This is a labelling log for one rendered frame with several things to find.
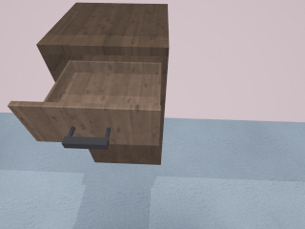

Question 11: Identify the cabinet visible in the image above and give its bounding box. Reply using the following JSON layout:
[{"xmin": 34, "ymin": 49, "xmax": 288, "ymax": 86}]
[{"xmin": 36, "ymin": 2, "xmax": 170, "ymax": 165}]

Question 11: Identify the handle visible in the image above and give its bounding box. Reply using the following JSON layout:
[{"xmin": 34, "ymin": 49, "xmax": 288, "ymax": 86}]
[{"xmin": 61, "ymin": 126, "xmax": 111, "ymax": 150}]

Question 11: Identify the drawer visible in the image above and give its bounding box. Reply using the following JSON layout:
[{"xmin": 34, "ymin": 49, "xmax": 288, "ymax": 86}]
[{"xmin": 8, "ymin": 60, "xmax": 161, "ymax": 146}]

